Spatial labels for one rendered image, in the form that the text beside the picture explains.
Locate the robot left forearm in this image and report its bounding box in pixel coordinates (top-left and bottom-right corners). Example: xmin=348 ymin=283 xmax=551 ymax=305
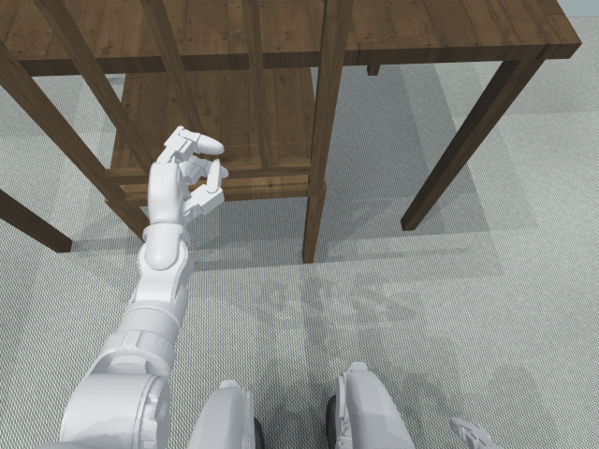
xmin=59 ymin=222 xmax=194 ymax=442

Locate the left robot hand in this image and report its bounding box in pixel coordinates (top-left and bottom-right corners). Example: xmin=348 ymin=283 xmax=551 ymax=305
xmin=148 ymin=126 xmax=229 ymax=228

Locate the right robot hand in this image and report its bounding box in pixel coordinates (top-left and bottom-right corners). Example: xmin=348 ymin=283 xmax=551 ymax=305
xmin=450 ymin=417 xmax=503 ymax=449

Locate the robot right shin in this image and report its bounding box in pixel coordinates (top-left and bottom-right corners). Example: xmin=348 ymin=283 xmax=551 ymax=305
xmin=335 ymin=362 xmax=380 ymax=449

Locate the table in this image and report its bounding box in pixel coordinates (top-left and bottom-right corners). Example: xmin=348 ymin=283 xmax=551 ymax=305
xmin=0 ymin=0 xmax=582 ymax=253

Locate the chair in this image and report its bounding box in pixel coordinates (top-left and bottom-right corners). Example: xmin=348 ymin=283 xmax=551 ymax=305
xmin=0 ymin=0 xmax=354 ymax=264

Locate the left robot upper arm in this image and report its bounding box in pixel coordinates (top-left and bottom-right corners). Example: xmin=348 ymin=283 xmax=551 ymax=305
xmin=33 ymin=373 xmax=171 ymax=449

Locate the right robot thigh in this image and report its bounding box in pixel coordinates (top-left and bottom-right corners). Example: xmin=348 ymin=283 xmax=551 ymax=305
xmin=336 ymin=369 xmax=416 ymax=449

